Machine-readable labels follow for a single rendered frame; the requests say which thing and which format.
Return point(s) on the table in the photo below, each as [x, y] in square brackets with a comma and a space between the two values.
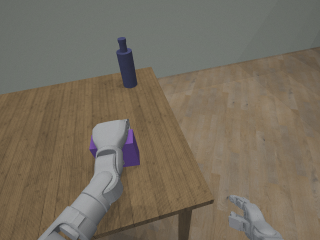
[46, 162]

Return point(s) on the robot right hand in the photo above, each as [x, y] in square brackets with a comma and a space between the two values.
[251, 213]

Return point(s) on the robot left hand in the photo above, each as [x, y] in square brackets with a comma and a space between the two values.
[111, 133]

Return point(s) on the right robot forearm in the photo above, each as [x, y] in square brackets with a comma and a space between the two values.
[261, 230]

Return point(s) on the sponge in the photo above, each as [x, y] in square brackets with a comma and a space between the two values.
[131, 155]

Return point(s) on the left robot forearm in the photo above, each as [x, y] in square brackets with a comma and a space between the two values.
[80, 220]

